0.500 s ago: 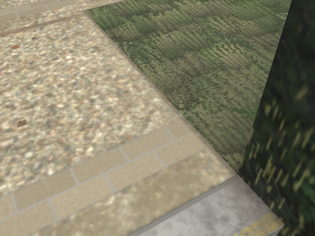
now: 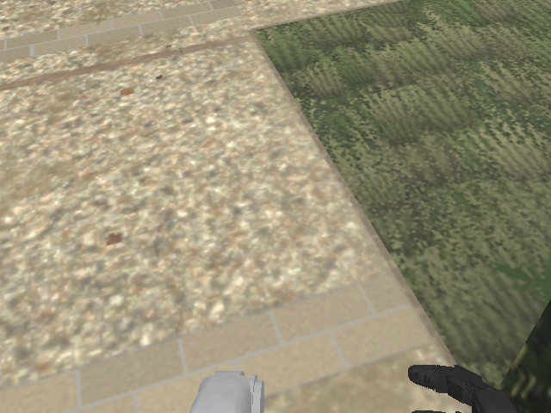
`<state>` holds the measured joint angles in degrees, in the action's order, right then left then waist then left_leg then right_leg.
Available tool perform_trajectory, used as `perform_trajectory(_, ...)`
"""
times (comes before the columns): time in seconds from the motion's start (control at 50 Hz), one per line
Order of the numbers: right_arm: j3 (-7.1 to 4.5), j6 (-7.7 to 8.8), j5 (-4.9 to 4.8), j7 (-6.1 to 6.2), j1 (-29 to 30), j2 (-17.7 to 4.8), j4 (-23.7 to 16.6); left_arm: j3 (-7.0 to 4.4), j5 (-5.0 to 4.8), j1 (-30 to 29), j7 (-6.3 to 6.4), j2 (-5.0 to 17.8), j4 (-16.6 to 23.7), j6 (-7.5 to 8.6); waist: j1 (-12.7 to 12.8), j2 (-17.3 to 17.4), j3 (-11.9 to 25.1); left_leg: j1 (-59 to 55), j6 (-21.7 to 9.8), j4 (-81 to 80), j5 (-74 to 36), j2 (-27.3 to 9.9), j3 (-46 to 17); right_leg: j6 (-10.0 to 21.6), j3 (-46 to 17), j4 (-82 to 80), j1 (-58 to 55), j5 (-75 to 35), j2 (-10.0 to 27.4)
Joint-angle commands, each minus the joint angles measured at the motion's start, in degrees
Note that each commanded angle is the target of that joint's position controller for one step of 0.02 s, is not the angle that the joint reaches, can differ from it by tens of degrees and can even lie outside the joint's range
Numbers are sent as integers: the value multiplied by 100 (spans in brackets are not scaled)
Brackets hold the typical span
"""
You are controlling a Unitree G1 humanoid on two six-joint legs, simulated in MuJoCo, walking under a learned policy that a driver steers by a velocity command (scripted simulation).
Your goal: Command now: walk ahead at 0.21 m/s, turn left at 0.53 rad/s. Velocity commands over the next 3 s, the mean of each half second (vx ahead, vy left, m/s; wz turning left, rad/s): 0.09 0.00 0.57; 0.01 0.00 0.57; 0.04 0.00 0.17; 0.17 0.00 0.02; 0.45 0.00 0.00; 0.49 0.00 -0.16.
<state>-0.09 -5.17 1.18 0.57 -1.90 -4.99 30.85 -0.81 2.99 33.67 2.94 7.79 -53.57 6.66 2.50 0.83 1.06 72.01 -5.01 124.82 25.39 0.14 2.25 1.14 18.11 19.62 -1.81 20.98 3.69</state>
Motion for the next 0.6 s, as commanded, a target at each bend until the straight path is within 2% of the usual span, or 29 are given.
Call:
perform_trajectory(0.02, 183, 10, -283, -138, 1277, 18, -937, -154, -182, 169, 259, 907, 231, -210, -78, -972, -792, -1040, -309, -3218, 1244, -201, 1086, 556, -205, -1760, 437, -4768, 1084)
perform_trajectory(0.04, 116, -46, -447, -130, 693, -115, -577, -86, -348, 75, 288, 890, 373, -262, -269, -825, -378, -2396, -418, -3901, 1714, 362, 1670, 523, 51, -1294, 453, -7462, 1005)
perform_trajectory(0.06, 54, -76, -435, -88, 223, -206, -445, -184, -393, 104, 309, 1347, 497, -324, -491, -1048, 16, -3146, -435, -4092, 1941, 688, 1794, 511, -40, -604, 232, -9836, 1300)
perform_trajectory(0.08, -35, -51, -368, -45, -633, -381, -229, -293, -468, -263, 195, 1763, 656, -385, -846, -1571, 542, -3726, -538, -4262, 2196, 890, 1474, 617, -148, 519, -56, -11107, 1503)
perform_trajectory(0.1, -112, 121, -323, -17, -1324, -670, -38, -362, -643, -526, 23, 1976, 876, -443, -1098, -1755, 1078, -4747, -689, -5256, 1653, 1126, 781, 736, -274, 1761, 85, -11287, 1465)
perform_trajectory(0.12, -293, 205, -311, 70, -1575, -1020, 90, -381, -654, -1108, -110, 1981, 1315, -437, -1415, -1163, 993, -5414, -1027, -6297, 1923, 790, -835, 503, -267, 3335, 1624, -9686, 853)
perform_trajectory(0.14, -486, 187, -221, 136, -1691, -1374, 99, -349, -487, -2043, -272, 1601, 1906, -330, -1543, 249, 821, -5656, -1796, -8064, 3015, 25, -3412, 334, -612, 5980, 3392, -3685, -339)
perform_trajectory(0.16, -575, 103, -31, 156, -998, -1598, -54, -322, -229, -2654, -489, 1171, 2229, -190, -1123, 476, 805, -5383, -2006, -9402, 2767, -422, -5460, 175, -1980, 8289, 4496, -1168, -889)
perform_trajectory(0.18, -584, 133, 72, 187, -784, -1560, -10, -191, -159, -2664, -542, 632, 2501, -140, -754, 221, 383, -4727, -1777, -9647, 2425, -549, -5368, 176, -2462, 8969, 4919, -1106, -742)
perform_trajectory(0.2, -575, 189, 44, 241, -641, -1367, 179, -114, -141, -2569, -508, 384, 2536, -115, -516, 11, -44, -4125, -1597, -9563, 1840, -550, -5165, 190, -2438, 9259, 5071, -1068, -764)
perform_trajectory(0.22, -507, 304, -12, 275, -536, -1081, 329, -70, -71, -2280, -382, 240, 2478, -104, -192, -385, -366, -3704, -1338, -9158, 841, -535, -4712, 194, -2514, 9174, 5225, -1113, -621)
perform_trajectory(0.24, -445, 499, 66, 249, -487, -919, 449, -3, 45, -1991, -287, 110, 2538, -148, 51, -396, -364, -3573, -1279, -8995, -221, -390, -4289, 217, -2517, 9212, 5311, -802, -587)
perform_trajectory(0.26, -431, 636, 76, 184, -442, -866, 592, 19, 70, -1827, -209, 62, 2453, -220, 134, -288, -289, -3631, -1223, -8951, -919, -375, -3921, 194, -2425, 9675, 5515, -684, -609)
perform_trajectory(0.28, -499, 766, 36, 119, -535, -1087, 724, 27, 92, -1698, -134, 117, 2414, -314, 229, -361, -400, -3685, -1114, -9017, -1580, -210, -3237, 157, -2429, 9117, 5559, -595, -422)
perform_trajectory(0.3, -504, 831, 0, 105, -563, -1088, 822, 23, 144, -1685, -63, 177, 2399, -392, 330, -317, -350, -3604, -969, -8967, -2188, -139, -2842, 103, -2435, 8715, 5504, -718, -296)
perform_trajectory(0.32, -507, 852, -15, 112, -581, -1198, 881, -29, 104, -1706, -4, 418, 2364, -453, 346, -183, -320, -3722, -985, -8809, -2868, -36, -2379, 51, -2185, 8020, 5381, -768, -204)
perform_trajectory(0.34, -473, 830, -51, 193, -674, -1130, 842, -21, 63, -2032, 37, 484, 2405, -483, 222, -196, -208, -3882, -834, -8789, -3287, 63, -2147, -45, -2134, 7183, 5209, -970, -64)
perform_trajectory(0.36, -451, 872, -63, 178, -896, -1166, 782, -67, -80, -2205, 87, 665, 2359, -512, 2, -266, -37, -4193, -633, -8988, -4279, 24, -2099, -43, -1812, 6450, 4971, -780, -96)
perform_trajectory(0.38, -481, 945, -41, 191, -1252, -1255, 753, -104, -117, -2514, 140, 743, 2405, -473, -278, -157, 133, -4830, -562, -9140, -5275, -278, -2529, -75, -1894, 6091, 5118, -965, -61)
perform_trajectory(0.4, -541, 941, -83, 216, -1577, -1380, 789, -113, -130, -2788, 123, 731, 2434, -494, -463, -137, 287, -5548, -476, -9093, -5623, -420, -2644, -67, -1908, 5750, 5325, -1038, -48)
perform_trajectory(0.44, -614, 871, -125, 315, -1960, -1492, 728, -21, -131, -3166, -28, 493, 2455, -473, -701, 42, 432, -6416, -343, -9236, -5488, -428, -2662, 5, -1893, 4914, 5480, -1142, -146)
perform_trajectory(0.46, -668, 786, -63, 368, -1990, -1633, 689, 10, -93, -3295, -131, 458, 2524, -453, -730, 74, 567, -6746, -353, -9199, -5553, -386, -2640, 25, -1831, 4515, 5420, -1143, -221)
perform_trajectory(0.48, -693, 731, -44, 401, -1997, -1648, 609, 29, -129, -3452, -157, 472, 2470, -423, -832, 169, 559, -7014, -395, -9272, -5531, -350, -2598, 5, -1852, 4252, 5413, -1108, -268)
perform_trajectory(0.5, -713, 639, -27, 398, -1966, -1678, 550, 34, -167, -3512, -223, 506, 2438, -395, -891, 322, 499, -7121, -399, -9325, -5526, -277, -2457, -20, -1798, 3890, 5266, -1058, -348)
perform_trajectory(0.54, -721, 588, -40, 309, -1934, -1691, 506, 16, -171, -3580, -295, 556, 2398, -375, -930, 663, 560, -7100, -375, -9358, -5932, -210, -2404, 8, -1783, 3534, 4690, -1135, -492)
perform_trajectory(0.58, -713, 605, -32, 237, -1556, -1684, 359, -28, -234, -3349, -257, 703, 2320, -360, -726, 866, 505, -6775, -284, -9305, -6439, -59, -2299, 6, -1790, 2799, 3764, -929, -609)
perform_trajectory(0.6, -722, 609, -79, 188, -1388, -1704, 306, -70, -246, -3139, -220, 814, 2256, -382, -597, 951, 642, -6565, -188, -9194, -6492, -8, -2360, 22, -1882, 2361, 2996, -961, -680)
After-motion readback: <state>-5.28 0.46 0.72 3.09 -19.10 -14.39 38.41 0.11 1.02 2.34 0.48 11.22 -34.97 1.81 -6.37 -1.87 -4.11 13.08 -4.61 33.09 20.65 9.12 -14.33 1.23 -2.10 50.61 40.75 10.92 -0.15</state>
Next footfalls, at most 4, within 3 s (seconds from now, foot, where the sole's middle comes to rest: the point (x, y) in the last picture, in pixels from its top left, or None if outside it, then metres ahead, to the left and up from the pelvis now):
0.10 left None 0.21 0.08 -0.57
0.68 right None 0.46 -0.04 -0.57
1.10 left None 0.31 0.16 -0.57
1.36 right None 0.46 0.00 -0.57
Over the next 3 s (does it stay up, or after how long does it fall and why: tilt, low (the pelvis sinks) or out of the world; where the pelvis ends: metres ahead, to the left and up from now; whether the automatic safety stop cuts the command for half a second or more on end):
stays up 0.82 0.49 0.19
